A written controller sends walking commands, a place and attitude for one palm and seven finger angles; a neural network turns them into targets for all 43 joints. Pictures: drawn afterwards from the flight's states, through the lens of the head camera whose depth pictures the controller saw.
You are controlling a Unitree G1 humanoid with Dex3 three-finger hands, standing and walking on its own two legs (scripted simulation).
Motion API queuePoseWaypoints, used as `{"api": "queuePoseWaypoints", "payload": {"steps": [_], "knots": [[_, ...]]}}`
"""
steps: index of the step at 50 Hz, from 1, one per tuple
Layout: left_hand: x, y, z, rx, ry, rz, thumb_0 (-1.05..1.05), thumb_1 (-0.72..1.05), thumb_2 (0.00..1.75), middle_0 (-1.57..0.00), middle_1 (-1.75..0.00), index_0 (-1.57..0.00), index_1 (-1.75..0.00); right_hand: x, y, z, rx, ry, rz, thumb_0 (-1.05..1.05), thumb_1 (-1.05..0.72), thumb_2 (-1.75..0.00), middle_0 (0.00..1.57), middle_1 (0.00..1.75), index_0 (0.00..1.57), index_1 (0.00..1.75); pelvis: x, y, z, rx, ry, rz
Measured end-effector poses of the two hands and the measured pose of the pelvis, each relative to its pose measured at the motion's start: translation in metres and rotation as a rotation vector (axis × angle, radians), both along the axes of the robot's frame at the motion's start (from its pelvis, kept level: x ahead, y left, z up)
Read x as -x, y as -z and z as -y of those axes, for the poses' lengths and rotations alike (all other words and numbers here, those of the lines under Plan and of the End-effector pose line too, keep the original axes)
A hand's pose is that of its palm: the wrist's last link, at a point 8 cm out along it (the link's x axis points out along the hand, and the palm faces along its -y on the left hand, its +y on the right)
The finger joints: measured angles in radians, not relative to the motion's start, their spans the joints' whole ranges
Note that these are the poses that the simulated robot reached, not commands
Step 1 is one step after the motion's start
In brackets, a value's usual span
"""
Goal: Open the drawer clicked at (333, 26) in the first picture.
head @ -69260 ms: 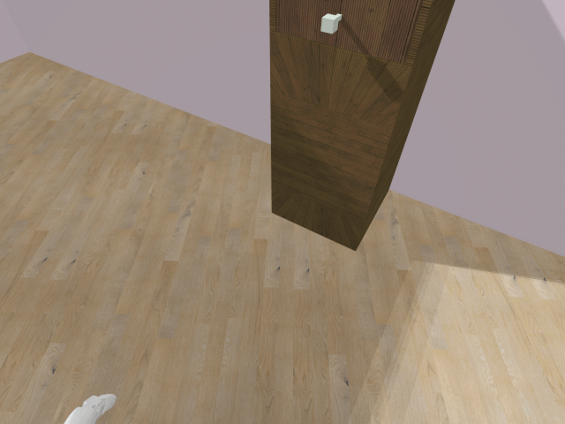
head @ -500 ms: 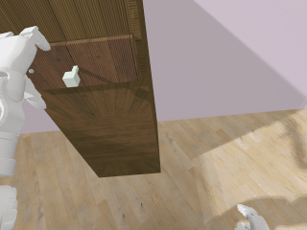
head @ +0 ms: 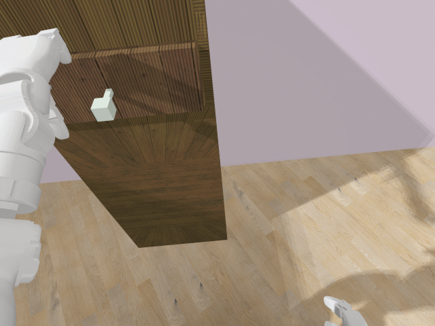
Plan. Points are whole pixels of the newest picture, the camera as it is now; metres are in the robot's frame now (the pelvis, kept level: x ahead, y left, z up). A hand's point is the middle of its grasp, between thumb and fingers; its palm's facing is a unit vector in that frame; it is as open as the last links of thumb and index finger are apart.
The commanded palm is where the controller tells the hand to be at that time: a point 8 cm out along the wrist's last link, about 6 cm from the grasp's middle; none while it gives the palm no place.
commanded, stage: move the hooked fingers above the handle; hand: left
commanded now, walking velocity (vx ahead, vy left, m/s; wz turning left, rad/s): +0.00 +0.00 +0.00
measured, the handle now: (106, 103) +0.50 +0.27 +0.14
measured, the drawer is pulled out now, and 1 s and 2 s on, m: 0.02 0.00 0.00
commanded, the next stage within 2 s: none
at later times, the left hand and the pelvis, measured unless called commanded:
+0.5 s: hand (106, 71) +0.49 +0.23 +0.22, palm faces +0.07 -0.01 -1.00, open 13.4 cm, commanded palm +0.45 +0.28 +0.26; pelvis +0.00 -0.02 +0.00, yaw -3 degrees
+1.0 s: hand (107, 71) +0.49 +0.23 +0.22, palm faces +0.08 -0.03 -1.00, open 13.5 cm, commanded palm +0.46 +0.28 +0.26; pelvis +0.01 -0.02 +0.00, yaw -1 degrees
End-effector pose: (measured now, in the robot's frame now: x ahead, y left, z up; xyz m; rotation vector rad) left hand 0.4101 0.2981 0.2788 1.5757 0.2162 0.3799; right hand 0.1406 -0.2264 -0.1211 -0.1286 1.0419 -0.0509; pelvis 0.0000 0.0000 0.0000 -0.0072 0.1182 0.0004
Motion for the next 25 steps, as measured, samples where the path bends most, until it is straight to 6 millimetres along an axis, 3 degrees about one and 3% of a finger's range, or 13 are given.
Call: {"api": "queuePoseWaypoints", "payload": {"steps": [3, 6, 12, 15, 19, 23, 25], "knots": [[-0.001, 0.025, 0.001, 0.013, -0.013, -0.159, 0.00, -0.48, 0.30, -0.31, -1.20, -0.31, -1.20, 0.013, 0.004, 0.007, 0.021, 0.013, -0.048, 0.01, -0.90, -0.89, 0.20, 0.30, 0.21, 0.30, -0.003, 0.001, -0.001, -0.001, -0.018, 0.001], [-0.007, 0.051, 0.030, 0.034, 0.153, -0.257, 0.00, -0.48, 0.30, -0.31, -1.20, -0.31, -1.20, 0.022, 0.003, 0.016, 0.074, 0.021, -0.067, 0.01, -0.90, -0.89, 0.20, 0.30, 0.21, 0.30, -0.005, 0.002, 0.000, -0.002, -0.034, 0.009], [-0.023, 0.025, 0.079, 0.020, 0.471, -0.070, 0.00, -0.48, 0.30, -0.32, -1.20, -0.26, -1.19, 0.032, -0.004, 0.035, 0.142, 0.069, -0.052, 0.01, -0.90, -0.89, 0.20, 0.30, 0.21, 0.30, -0.009, 0.003, 0.001, 0.003, -0.025, 0.004], [-0.039, 0.013, 0.081, 0.060, 0.454, -0.004, 0.01, -0.48, 0.30, -0.38, -1.25, -0.28, -1.19, 0.039, -0.002, 0.039, 0.131, 0.088, -0.071, 0.01, -0.90, -0.89, 0.20, 0.30, 0.20, 0.30, -0.008, 0.003, 0.003, 0.004, -0.005, -0.009], [-0.056, 0.010, 0.080, 0.060, 0.345, 0.014, 0.01, -0.48, 0.30, -0.46, -1.31, -0.30, -1.20, 0.051, 0.004, 0.041, 0.099, 0.110, -0.111, 0.01, -0.90, -0.89, 0.20, 0.30, 0.20, 0.30, -0.004, 0.002, 0.007, 0.002, 0.021, -0.026], [-0.058, 0.005, 0.081, 0.031, 0.284, 0.006, 0.01, -0.48, 0.30, -0.42, -1.28, -0.37, -1.27, 0.062, 0.009, 0.042, 0.071, 0.144, -0.137, 0.01, -0.90, -0.89, 0.20, 0.30, 0.20, 0.30, -0.004, 0.001, 0.013, -0.003, 0.042, -0.031], [-0.056, 0.008, 0.071, 0.037, 0.217, -0.027, 0.01, -0.48, 0.30, -0.39, -1.26, -0.38, -1.28, 0.065, 0.011, 0.043, 0.059, 0.169, -0.139, 0.01, -0.90, -0.89, 0.20, 0.30, 0.20, 0.30, -0.004, 0.001, 0.016, -0.006, 0.051, -0.026]]}}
